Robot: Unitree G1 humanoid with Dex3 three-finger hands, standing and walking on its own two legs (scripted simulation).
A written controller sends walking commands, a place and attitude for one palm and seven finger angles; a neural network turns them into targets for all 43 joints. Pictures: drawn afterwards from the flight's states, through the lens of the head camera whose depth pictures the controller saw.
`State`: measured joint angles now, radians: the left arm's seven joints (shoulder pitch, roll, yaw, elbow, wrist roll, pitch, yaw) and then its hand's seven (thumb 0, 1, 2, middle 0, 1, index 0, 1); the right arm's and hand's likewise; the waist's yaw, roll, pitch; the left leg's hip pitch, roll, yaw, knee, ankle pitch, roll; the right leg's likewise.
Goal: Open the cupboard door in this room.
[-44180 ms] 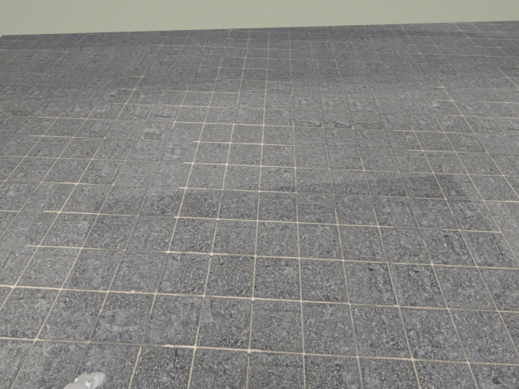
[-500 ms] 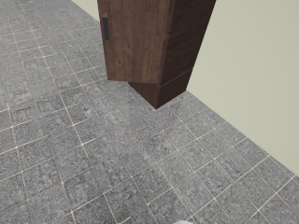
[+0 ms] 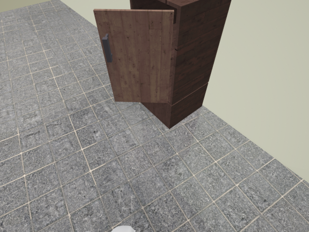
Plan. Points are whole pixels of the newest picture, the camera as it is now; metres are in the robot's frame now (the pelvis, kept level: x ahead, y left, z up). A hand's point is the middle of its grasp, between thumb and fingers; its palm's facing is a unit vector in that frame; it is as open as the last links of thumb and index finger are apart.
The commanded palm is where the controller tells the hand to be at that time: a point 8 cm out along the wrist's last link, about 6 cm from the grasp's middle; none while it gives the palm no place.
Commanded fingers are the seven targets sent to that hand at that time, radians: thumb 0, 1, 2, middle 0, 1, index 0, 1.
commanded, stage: take the last steps up to it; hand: left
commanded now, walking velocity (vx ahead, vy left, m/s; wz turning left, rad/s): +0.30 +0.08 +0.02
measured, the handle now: (108, 48) +0.94 +0.27 -0.04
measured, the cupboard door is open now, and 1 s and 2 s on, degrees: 48 48 48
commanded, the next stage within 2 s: come to a stop and stand still in 0.80 s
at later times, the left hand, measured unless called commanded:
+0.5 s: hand (79, 209) +0.21 +0.25 -0.17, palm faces +0.03 -0.98 -0.18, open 7.3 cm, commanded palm none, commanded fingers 0.00 0.90 0.90 -0.20 -0.30 -0.20 -0.30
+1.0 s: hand (96, 171) +0.35 +0.23 -0.19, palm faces +0.03 -0.99 -0.16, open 7.2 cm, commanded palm none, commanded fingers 0.00 0.90 0.90 -0.20 -0.30 -0.20 -0.30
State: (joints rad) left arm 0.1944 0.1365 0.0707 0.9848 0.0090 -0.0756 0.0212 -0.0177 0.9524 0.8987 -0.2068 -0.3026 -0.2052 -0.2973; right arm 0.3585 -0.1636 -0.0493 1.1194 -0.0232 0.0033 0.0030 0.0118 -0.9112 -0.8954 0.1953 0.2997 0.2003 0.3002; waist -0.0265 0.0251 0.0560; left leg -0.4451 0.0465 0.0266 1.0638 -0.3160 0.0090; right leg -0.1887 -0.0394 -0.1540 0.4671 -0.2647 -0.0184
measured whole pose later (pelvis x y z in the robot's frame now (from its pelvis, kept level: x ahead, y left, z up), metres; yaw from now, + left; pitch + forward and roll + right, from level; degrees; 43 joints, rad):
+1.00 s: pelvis +0.35 +0.06 -0.01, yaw -2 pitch -1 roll -2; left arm 0.29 0.16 0.04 1.10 0.01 -0.04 0.02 0.00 0.94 0.90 -0.20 -0.30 -0.20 -0.30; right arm 0.20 -0.18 -0.03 1.06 -0.02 -0.04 0.00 0.01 -0.93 -0.90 0.19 0.30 0.20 0.30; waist 0.02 0.00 0.06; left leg -0.36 0.07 0.08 0.54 -0.09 -0.01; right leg -0.11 -0.04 -0.14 0.49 -0.35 0.03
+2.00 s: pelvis +0.35 +0.05 -0.01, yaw -5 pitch -1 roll +0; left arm 0.27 0.16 0.00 1.08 0.01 -0.01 0.04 0.01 0.91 0.90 -0.20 -0.30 -0.20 -0.30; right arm 0.29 -0.19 0.01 1.03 -0.01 -0.01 -0.02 0.02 -0.95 -0.90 0.20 0.30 0.20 0.30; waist 0.00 0.05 0.04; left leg -0.22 -0.01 0.06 0.56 -0.33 0.04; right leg -0.22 -0.07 -0.01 0.55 -0.32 0.05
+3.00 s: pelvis +0.36 +0.00 +0.00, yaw -5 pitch -1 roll +0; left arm 0.25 0.17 0.00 1.10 0.01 -0.02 0.02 0.01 0.91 0.90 -0.20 -0.30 -0.20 -0.30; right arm 0.24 -0.17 0.02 1.12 -0.01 -0.02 -0.03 0.01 -0.91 -0.90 0.19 0.30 0.20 0.30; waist 0.01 0.00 0.04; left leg -0.16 0.04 0.04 0.45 -0.28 -0.03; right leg -0.17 -0.01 -0.04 0.48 -0.30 -0.01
